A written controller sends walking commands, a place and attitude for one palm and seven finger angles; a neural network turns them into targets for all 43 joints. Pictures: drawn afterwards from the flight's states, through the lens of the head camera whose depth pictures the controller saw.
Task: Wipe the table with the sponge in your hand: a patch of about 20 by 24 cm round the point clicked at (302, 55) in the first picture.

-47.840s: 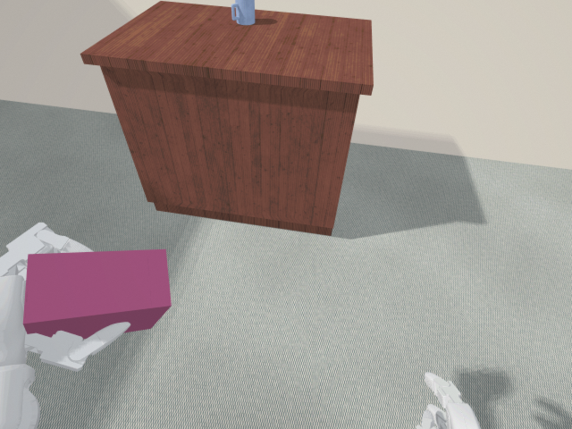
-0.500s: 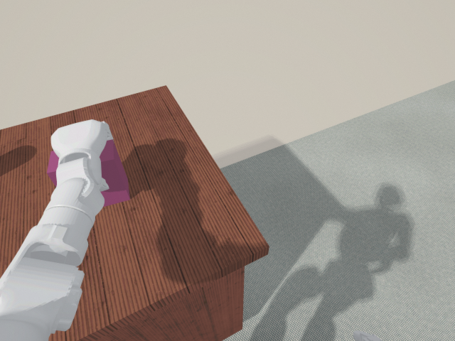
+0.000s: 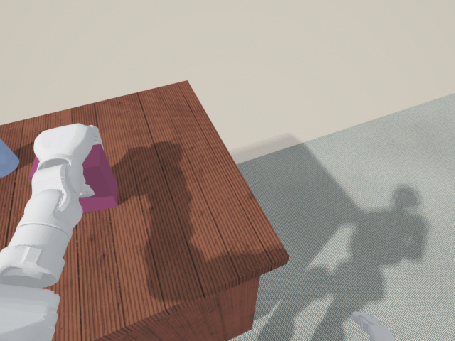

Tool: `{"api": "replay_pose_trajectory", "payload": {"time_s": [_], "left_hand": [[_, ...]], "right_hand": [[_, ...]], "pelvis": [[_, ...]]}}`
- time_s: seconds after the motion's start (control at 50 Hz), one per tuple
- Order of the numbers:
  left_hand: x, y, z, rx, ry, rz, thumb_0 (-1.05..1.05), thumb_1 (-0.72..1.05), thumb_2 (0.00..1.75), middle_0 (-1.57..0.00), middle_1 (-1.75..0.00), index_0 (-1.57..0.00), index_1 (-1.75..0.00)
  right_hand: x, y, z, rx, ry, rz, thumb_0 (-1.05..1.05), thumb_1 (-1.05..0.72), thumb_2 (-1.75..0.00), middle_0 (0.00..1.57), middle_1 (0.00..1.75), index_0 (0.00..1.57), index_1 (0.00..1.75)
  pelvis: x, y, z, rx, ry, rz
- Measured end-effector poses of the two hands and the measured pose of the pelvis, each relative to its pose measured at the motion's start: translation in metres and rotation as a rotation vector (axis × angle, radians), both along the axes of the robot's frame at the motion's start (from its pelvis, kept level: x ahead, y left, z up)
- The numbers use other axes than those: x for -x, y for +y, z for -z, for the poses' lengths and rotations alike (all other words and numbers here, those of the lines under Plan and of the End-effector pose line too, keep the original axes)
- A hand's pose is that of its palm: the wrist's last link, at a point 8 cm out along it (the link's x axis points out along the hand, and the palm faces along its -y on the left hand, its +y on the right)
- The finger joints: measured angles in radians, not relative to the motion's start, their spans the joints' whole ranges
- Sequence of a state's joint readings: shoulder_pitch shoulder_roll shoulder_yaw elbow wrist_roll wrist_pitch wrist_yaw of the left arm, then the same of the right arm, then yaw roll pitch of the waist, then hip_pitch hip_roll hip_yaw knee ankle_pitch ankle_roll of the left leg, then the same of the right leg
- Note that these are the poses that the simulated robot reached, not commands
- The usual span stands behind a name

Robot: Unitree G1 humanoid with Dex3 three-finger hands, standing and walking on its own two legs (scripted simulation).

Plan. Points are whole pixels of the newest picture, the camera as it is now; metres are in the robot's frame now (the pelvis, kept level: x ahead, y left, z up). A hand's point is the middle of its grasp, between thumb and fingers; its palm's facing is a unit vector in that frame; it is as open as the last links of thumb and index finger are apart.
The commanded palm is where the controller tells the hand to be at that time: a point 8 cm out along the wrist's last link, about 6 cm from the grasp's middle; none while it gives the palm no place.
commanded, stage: wipe back along the first lane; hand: left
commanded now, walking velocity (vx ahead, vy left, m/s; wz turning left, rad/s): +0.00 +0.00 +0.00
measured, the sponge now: (83, 188) +0.37 +0.32 +0.05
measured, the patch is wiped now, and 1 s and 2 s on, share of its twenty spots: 1.00 1.00 1.00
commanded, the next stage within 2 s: lift the sponge slowly off the table in 1.66 s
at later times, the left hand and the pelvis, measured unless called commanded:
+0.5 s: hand (74, 185) +0.34 +0.30 +0.10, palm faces +0.01 -0.05 -1.00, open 9.8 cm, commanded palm +0.30 +0.29 +0.13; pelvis -0.01 +0.00 +0.00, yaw +0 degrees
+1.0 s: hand (75, 205) +0.30 +0.28 +0.10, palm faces +0.05 -0.06 -1.00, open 9.8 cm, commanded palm +0.26 +0.27 +0.13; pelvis -0.01 -0.01 +0.00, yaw -1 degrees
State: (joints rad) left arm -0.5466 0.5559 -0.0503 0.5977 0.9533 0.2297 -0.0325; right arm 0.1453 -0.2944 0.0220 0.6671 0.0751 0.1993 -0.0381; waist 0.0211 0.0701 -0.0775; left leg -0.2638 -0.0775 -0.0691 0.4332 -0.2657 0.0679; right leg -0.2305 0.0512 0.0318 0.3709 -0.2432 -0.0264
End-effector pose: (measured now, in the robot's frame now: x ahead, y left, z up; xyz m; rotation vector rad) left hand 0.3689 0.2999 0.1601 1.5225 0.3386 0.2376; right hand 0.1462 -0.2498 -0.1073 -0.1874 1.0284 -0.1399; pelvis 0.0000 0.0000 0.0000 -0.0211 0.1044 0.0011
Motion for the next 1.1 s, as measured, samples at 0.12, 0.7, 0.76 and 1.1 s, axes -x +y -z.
{"api": "replay_pose_trajectory", "payload": {"time_s": [0.12, 0.7, 0.76, 1.1], "left_hand": [[0.008, 0.004, 0.000, 0.004, -0.028, -0.008, -0.01, -0.51, 1.07, -0.75, -1.40, -0.77, -1.40], [0.063, -0.015, 0.004, 0.006, -0.079, -0.036, -0.01, -0.48, 1.06, -0.72, -1.42, -0.74, -1.43], [0.069, -0.018, 0.004, 0.007, -0.087, -0.037, -0.01, -0.48, 1.06, -0.72, -1.43, -0.74, -1.43], [0.100, -0.033, 0.004, 0.023, -0.113, -0.043, -0.01, -0.48, 1.06, -0.72, -1.43, -0.74, -1.43]], "right_hand": [[-0.008, 0.004, 0.000, -0.019, -0.014, -0.015, 0.01, -0.91, -0.90, 0.20, 0.30, 0.20, 0.30], [-0.014, 0.005, -0.010, -0.050, -0.110, -0.049, 0.01, -0.91, -0.90, 0.20, 0.30, 0.20, 0.30], [-0.013, 0.005, -0.009, -0.056, -0.113, -0.048, 0.01, -0.91, -0.90, 0.20, 0.30, 0.20, 0.30], [-0.040, 0.008, -0.019, -0.077, -0.204, -0.075, 0.01, -0.91, -0.90, 0.20, 0.30, 0.20, 0.30]], "pelvis": [[-0.003, 0.000, 0.000, 0.001, 0.003, 0.004], [0.013, -0.008, 0.001, -0.004, -0.042, 0.006], [0.013, -0.008, 0.002, -0.005, -0.045, 0.007], [0.010, -0.014, 0.002, -0.009, -0.069, 0.016]]}}
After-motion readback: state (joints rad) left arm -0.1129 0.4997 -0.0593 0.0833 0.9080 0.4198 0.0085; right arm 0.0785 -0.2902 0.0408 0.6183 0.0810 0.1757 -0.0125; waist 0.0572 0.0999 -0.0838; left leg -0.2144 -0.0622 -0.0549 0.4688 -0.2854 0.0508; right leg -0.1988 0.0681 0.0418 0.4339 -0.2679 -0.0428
